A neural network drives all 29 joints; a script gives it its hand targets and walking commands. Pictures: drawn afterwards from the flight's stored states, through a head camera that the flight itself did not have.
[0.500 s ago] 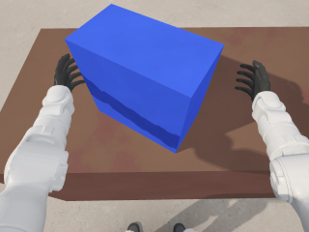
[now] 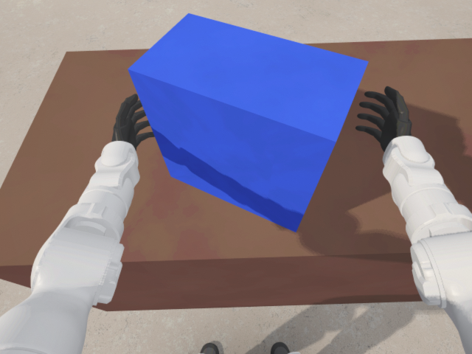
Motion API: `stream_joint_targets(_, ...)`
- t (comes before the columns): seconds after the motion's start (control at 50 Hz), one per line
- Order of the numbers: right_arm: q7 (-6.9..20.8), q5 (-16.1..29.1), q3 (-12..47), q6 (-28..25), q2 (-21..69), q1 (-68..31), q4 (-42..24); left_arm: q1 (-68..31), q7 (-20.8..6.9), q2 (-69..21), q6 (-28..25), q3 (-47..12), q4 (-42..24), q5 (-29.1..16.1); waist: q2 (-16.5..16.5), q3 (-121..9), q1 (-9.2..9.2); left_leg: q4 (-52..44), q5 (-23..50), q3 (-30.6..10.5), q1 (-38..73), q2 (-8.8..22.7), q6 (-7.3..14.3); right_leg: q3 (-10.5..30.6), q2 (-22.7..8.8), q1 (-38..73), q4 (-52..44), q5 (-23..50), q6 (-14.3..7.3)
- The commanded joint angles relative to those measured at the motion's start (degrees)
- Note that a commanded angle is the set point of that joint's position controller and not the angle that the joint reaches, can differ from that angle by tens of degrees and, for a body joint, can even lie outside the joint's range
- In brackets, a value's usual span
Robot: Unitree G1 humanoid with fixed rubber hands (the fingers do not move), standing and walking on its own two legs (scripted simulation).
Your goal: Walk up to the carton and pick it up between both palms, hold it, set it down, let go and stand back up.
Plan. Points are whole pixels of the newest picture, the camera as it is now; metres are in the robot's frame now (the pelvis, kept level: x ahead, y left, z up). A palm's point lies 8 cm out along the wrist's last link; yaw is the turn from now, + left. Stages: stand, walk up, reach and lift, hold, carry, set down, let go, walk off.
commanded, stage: reach and lift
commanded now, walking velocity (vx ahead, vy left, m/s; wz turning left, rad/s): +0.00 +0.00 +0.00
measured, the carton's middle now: (246, 132) +0.48 +0.00 +0.06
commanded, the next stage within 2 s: none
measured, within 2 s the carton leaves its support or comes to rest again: leaves its support in 1.34 s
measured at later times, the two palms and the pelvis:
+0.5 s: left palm (147, 130) +0.49 +0.18 +0.07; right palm (381, 127) +0.47 -0.24 +0.08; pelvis +0.03 +0.00 +0.00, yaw +0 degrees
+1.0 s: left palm (149, 138) +0.47 +0.17 +0.07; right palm (388, 136) +0.45 -0.24 +0.08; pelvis +0.01 +0.00 +0.00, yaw +0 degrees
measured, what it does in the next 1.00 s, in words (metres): stands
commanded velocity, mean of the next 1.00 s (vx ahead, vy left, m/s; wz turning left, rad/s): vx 0.00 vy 0.00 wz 0.00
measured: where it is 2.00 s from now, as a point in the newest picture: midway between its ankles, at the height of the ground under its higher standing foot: outside the picture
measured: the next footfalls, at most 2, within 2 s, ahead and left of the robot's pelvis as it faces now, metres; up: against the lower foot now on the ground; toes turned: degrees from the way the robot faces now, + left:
none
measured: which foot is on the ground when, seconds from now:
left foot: down 0.00-1.00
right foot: down 0.00-1.00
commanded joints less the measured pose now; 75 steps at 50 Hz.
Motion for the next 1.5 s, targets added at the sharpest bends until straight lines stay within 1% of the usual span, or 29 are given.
stream_joint_targets(0.0,0.99,-4.79,-3.91,-1.88,-3.22,-32.07,-10.29,-37.07,0.68,-0.02,-6.09,-0.84,-6.36,0.33,0.4,-37.29,-0.83,1.06,-3.78,7.84,18.69,-1.03,-0.15,-6.74,-0.88,9.97,-1.96,-1.28,0.78)
stream_joint_targets(0.04,0.55,-5.51,-4.43,-1.85,-2.88,-32.08,-10.44,-36.92,1.31,-0.05,-6.27,-0.58,-5.3,0.61,-0.03,-38.6,-0.91,1.11,-4.01,7.89,17.7,-1.11,-0.06,-6.35,-1.02,10.63,-1.63,-0.89,0.97)
stream_joint_targets(0.08,0.02,-5.63,-4.04,-2.1,-2.46,-31.41,-10.21,-35.75,1.73,-0.36,-6.37,0.05,-5.03,1.48,-0.27,-40.44,-0.8,1.45,-1.53,8.17,18.33,-1.22,-0.15,-6.28,-1.01,12.66,-1.27,2.95,1.34)
stream_joint_targets(0.12,-0.66,-5.35,-3.46,-2.74,-2.05,-30.4,-10.41,-33.72,1.96,-0.91,-6.37,1.3,-5.51,2.96,-0.17,-43.94,-0.31,2.09,3.2,8.54,19.56,-1.4,-0.46,-6.24,-0.89,16.03,-0.59,10.17,1.85)
stream_joint_targets(0.16,-1.37,-4.85,-2.67,-3.54,-1.58,-28.7,-11.13,-31.31,1.81,-1.47,-6.19,3.1,-7.11,4.79,-0.06,-47.82,0.04,3.13,9.5,8.97,21.2,-1.65,-0.81,-6.13,-0.61,20.34,0.19,19.18,2.49)
stream_joint_targets(0.24,-2.25,-3.41,-0.27,-5.63,0.61,-26.31,-15.88,-26.41,0.53,-4.09,-6.48,6.58,-12.51,8.03,-1.09,-54.67,0.86,5.53,22.99,9.59,23.39,-2.35,-1.59,-5.52,-0.33,29.79,2.48,39.66,4.18)
stream_joint_targets(0.26,-2.48,-3.45,0.01,-6.12,0.97,-25.7,-16.75,-25.6,0.2,-4.17,-6.6,7.96,-13.76,8.96,-1.2,-55.46,0.86,5.77,25.06,9.72,23.26,-2.48,-1.68,-5.33,-0.34,32.16,2.99,43.99,4.66)
stream_joint_targets(0.3,-2.9,-3.56,0.2,-6.87,2.06,-24.59,-17.85,-24.2,-0.34,-4.95,-6.6,9.65,-16.51,10.4,-1.13,-55.55,0.57,5.62,28.21,9.83,23.14,-2.52,-1.83,-5.22,-0.26,35.96,3.64,50.18,5.22)
stream_joint_targets(0.34,-3.05,-3.85,0.21,-7.36,2.7,-23.61,-17.34,-23.4,-0.72,-5.77,-6.76,11.01,-18.2,11.88,-0.74,-53.65,0.48,4.91,29.51,10.07,23.26,-2.38,-1.9,-5.12,-0.18,37.55,3.69,52.9,5.44)
stream_joint_targets(0.38,-2.85,-4.11,-0.05,-7.76,3.1,-23.38,-16.71,-23.36,-0.86,-7.1,-6.78,11.6,-19.2,13.14,0.22,-51.47,0.69,4.2,29.43,10.07,23.94,-2.13,-2.03,-5.4,0.1,36.61,3.04,51.11,5.15)
stream_joint_targets(0.42,-2.43,-4.39,-0.66,-7.84,3.29,-23.62,-16.05,-23.42,-0.79,-8.46,-6.85,11.36,-19.21,13.64,1.22,-49.95,0.74,3.96,29.07,9.88,26.0,-1.83,-2.31,-6.04,0.55,33.82,1.8,46.6,4.45)
stream_joint_targets(0.48,-1.98,-5.06,-1.95,-7.56,2.85,-24.67,-15.79,-24.71,-0.29,-9.11,-7.28,10.84,-18.53,13.04,1.63,-47.6,0.56,3.81,27.11,9.62,28.19,-1.52,-2.55,-6.82,1.05,29.34,-0.08,39.11,3.35)
stream_joint_targets(0.54,-1.65,-5.57,-2.96,-7.15,2.52,-25.85,-14.98,-26.68,0.23,-9.36,-7.87,9.92,-17.25,12.05,2.24,-45.84,0.29,4.07,25.66,9.26,29.77,-1.28,-2.87,-7.45,1.38,25.18,-1.26,33.21,2.35)
stream_joint_targets(0.62,-1.49,-6.18,-3.93,-6.25,2.74,-27.31,-13.5,-29.27,0.75,-9.08,-8.59,8.67,-14.7,10.64,2.24,-42.82,0.11,3.63,20.48,8.92,29.0,-1.09,-2.5,-7.71,1.22,20.81,-2.4,24.5,1.63)
stream_joint_targets(0.7,-1.25,-7.12,-4.43,-5.5,4.42,-29.23,-14.36,-31.24,1.28,-9.49,-9.59,6.94,-11.09,9.09,0.97,-41.44,0.34,2.98,13.74,8.73,26.68,-0.96,-1.53,-7.65,0.82,17.02,-2.96,15.6,1.1)
stream_joint_targets(0.78,-1.09,-8.55,-5.04,-4.77,6.11,-31.21,-16.31,-33.16,1.8,-9.94,-10.28,5.7,-9.08,8.19,-0.19,-41.5,0.37,2.55,8.95,8.63,23.59,-1.03,-0.81,-7.46,0.27,16.31,-2.45,11.66,1.15)
stream_joint_targets(0.84,-1.05,-9.29,-5.23,-4.4,7.85,-31.12,-17.04,-33.71,1.89,-10.87,-10.81,5.2,-9.02,8.19,-0.51,-42.48,0.16,2.64,8.67,8.53,22.86,-1.16,-0.59,-7.28,0.05,17.31,-1.84,12.43,1.41)
stream_joint_targets(0.9,-0.82,-9.91,-4.95,-4.39,10.76,-31.16,-17.61,-33.81,1.41,-13.29,-11.3,5.25,-9.67,9.03,-0.29,-44.5,0.15,3.12,11.06,8.38,23.32,-1.33,-0.63,-7.13,-0.07,19.46,-1.4,15.91,1.68)
stream_joint_targets(0.96,0.02,-11.61,-4.23,-4.78,16.67,-31.6,-18.98,-33.5,-0.03,-18.38,-11.99,5.73,-10.0,11.02,-0.53,-46.35,0.35,3.43,14.24,8.33,23.79,-1.66,-0.7,-6.96,-0.32,23.19,-0.92,21.06,2.17)
stream_joint_targets(1.0,1.34,-14.12,-3.92,-5.39,23.23,-31.82,-19.58,-33.44,-2.01,-24.27,-12.77,6.21,-9.65,13.47,-0.42,-46.66,0.44,3.14,15.54,8.43,24.27,-1.97,-0.73,-7.04,-0.64,25.78,-0.85,24.08,2.49)
stream_joint_targets(1.04,3.61,-17.95,-3.34,-6.2,33.32,-32.21,-20.25,-33.91,-4.91,-33.67,-13.81,6.21,-8.94,16.52,-0.71,-46.03,0.24,2.19,16.0,8.63,24.45,-2.33,-0.52,-7.3,-1.17,29.0,-0.87,26.73,2.74)
stream_joint_targets(1.08,6.26,-21.24,-0.92,-7.07,45.72,-32.61,-21.27,-35.19,-7.94,-44.56,-15.03,4.11,-8.1,18.59,-1.24,-44.67,-0.28,0.9,15.83,8.89,23.48,-2.6,-0.08,-7.35,-1.88,32.59,-0.75,29.27,2.96)
stream_joint_targets(1.1,6.78,-21.42,-0.28,-7.29,47.06,-31.86,-21.21,-34.71,-8.21,-45.91,-15.46,3.5,-8.13,18.56,-1.15,-44.87,-0.34,0.47,16.29,8.81,22.92,-2.51,0.01,-7.32,-1.97,34.07,-0.48,30.91,3.0)
stream_joint_targets(1.16,7.57,-21.66,0.29,-8.88,47.44,-31.64,-20.81,-35.18,-7.91,-47.9,-16.86,2.03,-9.29,18.19,-0.36,-46.62,-0.37,0.2,18.41,8.2,22.39,-2.15,-0.24,-7.43,-1.55,36.09,0.01,34.38,2.71)
stream_joint_targets(1.2,7.78,-21.83,0.4,-10.02,47.57,-31.8,-20.23,-36.79,-7.36,-48.88,-18.07,1.25,-10.35,17.92,0.24,-47.01,-0.35,0.24,19.26,7.82,22.8,-1.93,-0.47,-7.54,-1.15,35.62,-0.27,34.21,2.39)
stream_joint_targets(1.3,7.9,-22.72,0.13,-12.16,47.7,-32.32,-20.04,-40.89,-6.1,-49.96,-20.36,-0.6,-13.01,17.32,1.16,-46.41,-0.81,-0.19,18.13,7.43,24.05,-1.77,-0.94,-8.03,-0.43,33.55,-1.79,29.49,1.68)
stream_joint_targets(1.34,7.95,-23.29,-0.11,-12.77,47.5,-32.8,-20.42,-42.07,-5.86,-49.83,-20.96,-0.64,-13.55,17.37,1.22,-45.75,-0.96,-0.68,16.39,7.48,24.01,-1.82,-0.84,-8.11,-0.4,33.07,-2.45,27.12,1.55)
stream_joint_targets(1.46,8.29,-24.8,-0.84,-14.2,46.76,-35.68,-22.42,-43.45,-5.56,-48.63,-21.93,1.49,-13.37,18.9,0.19,-43.44,0.07,-2.21,11.77,7.92,23.3,-2.01,-0.3,-7.59,-0.52,33.22,-3.48,22.17,1.61)
stream_joint_targets(1.48,8.36,-25.04,-0.8,-14.46,46.8,-36.41,-22.86,-43.61,-5.58,-48.44,-22.0,1.83,-13.18,19.11,-0.08,-43.27,0.45,-2.47,11.13,7.94,22.91,-2.06,-0.19,-7.39,-0.58,33.44,-3.49,21.61,1.66)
